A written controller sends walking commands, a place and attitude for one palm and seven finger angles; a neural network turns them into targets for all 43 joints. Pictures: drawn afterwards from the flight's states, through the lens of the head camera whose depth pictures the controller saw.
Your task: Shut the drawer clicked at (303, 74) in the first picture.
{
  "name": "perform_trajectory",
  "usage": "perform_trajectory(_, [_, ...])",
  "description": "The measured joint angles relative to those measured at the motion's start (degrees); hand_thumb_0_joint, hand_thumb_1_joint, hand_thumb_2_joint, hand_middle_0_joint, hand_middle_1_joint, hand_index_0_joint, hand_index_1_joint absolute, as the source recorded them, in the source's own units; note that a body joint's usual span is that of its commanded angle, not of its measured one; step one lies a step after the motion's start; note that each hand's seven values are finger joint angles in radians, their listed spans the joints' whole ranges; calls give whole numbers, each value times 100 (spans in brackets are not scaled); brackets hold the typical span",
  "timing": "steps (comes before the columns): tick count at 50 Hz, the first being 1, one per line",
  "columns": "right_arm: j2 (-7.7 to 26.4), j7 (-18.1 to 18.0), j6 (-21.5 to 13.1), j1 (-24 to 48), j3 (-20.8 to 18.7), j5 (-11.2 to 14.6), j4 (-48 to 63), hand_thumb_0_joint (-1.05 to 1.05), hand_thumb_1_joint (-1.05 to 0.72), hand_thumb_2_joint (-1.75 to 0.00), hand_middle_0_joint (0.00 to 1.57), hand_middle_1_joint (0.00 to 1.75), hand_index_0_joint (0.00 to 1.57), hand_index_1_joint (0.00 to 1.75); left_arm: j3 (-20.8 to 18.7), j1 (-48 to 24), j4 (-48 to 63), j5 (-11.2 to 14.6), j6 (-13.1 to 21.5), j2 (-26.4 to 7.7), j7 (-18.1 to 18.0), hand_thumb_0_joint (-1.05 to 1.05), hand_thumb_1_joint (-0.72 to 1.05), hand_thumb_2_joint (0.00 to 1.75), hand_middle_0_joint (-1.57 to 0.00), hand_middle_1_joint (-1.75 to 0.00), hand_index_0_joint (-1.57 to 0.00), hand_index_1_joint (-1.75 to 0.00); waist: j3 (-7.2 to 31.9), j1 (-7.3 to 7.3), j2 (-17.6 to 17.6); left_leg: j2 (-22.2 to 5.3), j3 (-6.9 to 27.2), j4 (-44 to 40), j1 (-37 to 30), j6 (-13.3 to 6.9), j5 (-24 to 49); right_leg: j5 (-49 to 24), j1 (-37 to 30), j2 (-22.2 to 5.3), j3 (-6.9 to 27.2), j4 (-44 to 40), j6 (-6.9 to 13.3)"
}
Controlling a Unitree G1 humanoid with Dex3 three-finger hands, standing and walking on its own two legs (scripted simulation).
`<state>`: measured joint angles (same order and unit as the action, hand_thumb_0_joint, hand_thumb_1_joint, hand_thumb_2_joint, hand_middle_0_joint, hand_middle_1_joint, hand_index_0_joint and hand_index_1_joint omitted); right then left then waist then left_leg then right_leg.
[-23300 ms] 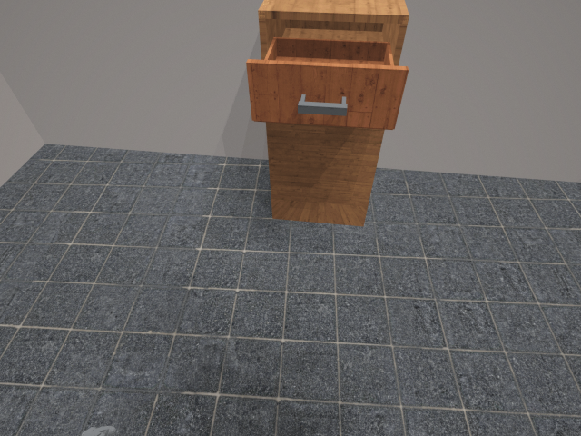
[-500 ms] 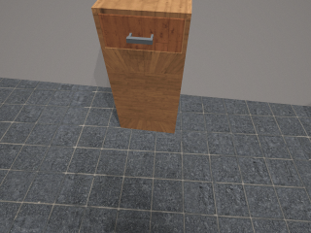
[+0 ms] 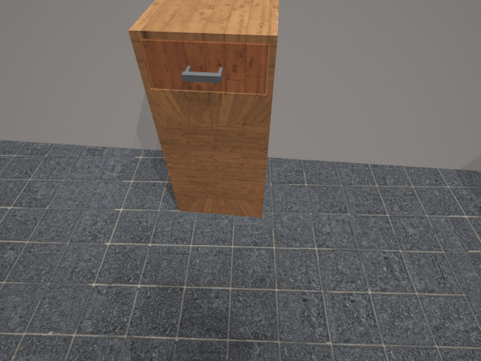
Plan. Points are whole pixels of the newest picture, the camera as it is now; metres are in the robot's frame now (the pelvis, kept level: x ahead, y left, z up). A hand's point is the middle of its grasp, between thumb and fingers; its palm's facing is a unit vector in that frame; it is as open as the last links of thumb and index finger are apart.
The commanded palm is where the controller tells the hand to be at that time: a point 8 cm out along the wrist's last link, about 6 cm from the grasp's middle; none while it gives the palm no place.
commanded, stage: look to check the result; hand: left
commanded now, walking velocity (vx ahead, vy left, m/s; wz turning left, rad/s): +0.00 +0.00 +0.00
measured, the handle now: (203, 73) +0.89 +0.16 +0.03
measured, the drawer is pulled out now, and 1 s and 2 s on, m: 0.00 0.00 0.00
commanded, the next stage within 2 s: stand and wait in 0.52 s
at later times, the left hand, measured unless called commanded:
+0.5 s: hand out of the picture +0.00 +0.15 -0.17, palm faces +0.05 -0.98 -0.18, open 7.4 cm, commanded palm none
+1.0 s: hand out of the picture +0.02 +0.15 -0.17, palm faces +0.04 -0.98 -0.20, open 7.4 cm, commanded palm none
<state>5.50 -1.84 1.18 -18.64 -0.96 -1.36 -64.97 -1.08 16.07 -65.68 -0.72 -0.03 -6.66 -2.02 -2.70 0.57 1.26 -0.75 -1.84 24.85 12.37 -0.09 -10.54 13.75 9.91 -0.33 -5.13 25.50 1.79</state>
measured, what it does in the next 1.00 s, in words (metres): stands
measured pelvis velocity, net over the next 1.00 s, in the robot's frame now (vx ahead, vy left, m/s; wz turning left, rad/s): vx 0.02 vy -0.02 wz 0.00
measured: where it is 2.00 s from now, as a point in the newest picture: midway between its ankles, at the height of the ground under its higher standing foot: outside the picture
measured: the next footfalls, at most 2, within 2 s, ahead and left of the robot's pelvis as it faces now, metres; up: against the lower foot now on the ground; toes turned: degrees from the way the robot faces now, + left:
none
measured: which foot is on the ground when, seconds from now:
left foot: down 0.00-1.00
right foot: down 0.00-1.00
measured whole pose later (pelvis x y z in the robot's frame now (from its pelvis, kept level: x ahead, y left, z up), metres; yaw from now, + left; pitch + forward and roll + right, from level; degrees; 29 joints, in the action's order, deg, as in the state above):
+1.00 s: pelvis +0.02 -0.02 +0.00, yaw +0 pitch -2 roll +0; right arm 7.1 -2.3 1.0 -16.0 -0.9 -1.2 -65.8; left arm -1.2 14.9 -66.0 -0.6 0.4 -7.3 -2.0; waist -3.9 0.4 1.2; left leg -2.2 -1.5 23.1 9.8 1.6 -11.6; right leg 14.4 7.0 1.3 -5.4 22.9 3.1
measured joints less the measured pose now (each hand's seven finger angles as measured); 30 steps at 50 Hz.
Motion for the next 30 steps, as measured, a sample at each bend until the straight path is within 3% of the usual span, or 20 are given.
perform_trajectory(30, [55, -37, -10, 220, 11, 11, -43, 0, -91, -90, 20, 30, 20, 30, 5, -46, -54, 12, 35, 31, -7, 0, 91, 89, -19, -30, -20, -29, -85, -30, 0, -120, 48, -90, -167, 129, -75, 43, -208, 132, -39, -177, 106])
